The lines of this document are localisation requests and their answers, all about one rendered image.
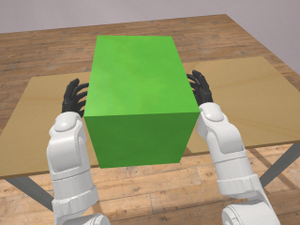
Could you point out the right robot hand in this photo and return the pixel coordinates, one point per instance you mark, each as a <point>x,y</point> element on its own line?
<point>201,90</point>

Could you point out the table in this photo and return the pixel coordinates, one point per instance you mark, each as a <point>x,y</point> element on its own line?
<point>255,97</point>

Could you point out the left robot upper arm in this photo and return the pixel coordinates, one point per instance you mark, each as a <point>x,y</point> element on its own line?
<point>93,219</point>

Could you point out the robot left forearm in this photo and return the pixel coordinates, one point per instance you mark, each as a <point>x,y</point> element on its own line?
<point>69,166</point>

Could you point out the robot right forearm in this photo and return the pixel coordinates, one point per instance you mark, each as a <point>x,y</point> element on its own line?
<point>228,153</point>

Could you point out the right robot upper arm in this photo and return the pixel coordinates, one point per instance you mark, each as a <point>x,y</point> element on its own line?
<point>253,212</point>

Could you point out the carton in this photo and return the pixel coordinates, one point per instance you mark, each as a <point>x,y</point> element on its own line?
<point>140,108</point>

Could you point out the left robot hand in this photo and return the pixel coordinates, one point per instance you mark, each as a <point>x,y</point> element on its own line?
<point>71,99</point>

